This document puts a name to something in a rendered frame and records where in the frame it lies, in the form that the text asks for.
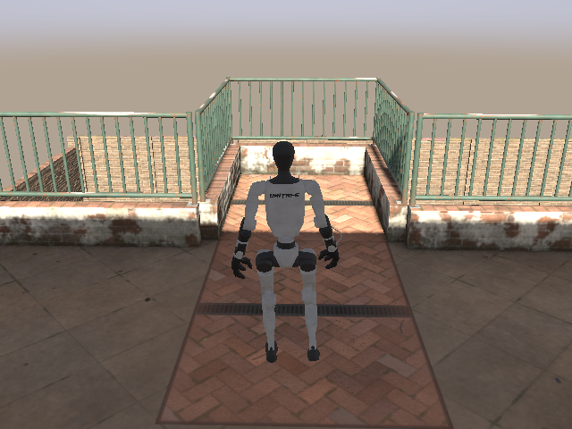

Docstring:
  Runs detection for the robot right shin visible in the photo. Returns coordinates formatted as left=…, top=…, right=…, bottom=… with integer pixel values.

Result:
left=305, top=289, right=317, bottom=350

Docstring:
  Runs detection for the right robot hand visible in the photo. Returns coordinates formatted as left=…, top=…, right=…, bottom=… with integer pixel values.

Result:
left=318, top=249, right=340, bottom=269

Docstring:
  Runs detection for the left robot forearm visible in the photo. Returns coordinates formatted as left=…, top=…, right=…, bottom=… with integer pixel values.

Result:
left=233, top=217, right=251, bottom=259

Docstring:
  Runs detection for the right robot forearm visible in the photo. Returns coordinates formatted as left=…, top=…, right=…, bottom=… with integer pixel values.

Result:
left=319, top=215, right=337, bottom=252

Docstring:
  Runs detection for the left robot hand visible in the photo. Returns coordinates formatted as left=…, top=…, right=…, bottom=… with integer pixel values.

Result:
left=231, top=256, right=252, bottom=279

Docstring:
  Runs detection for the robot left upper arm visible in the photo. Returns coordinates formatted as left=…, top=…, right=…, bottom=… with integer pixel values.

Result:
left=242, top=181, right=265, bottom=231

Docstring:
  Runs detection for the right robot foot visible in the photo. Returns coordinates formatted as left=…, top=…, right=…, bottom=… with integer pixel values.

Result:
left=307, top=346, right=320, bottom=361

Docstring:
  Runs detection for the robot right upper arm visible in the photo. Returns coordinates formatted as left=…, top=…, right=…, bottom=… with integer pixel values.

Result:
left=303, top=180, right=328, bottom=229

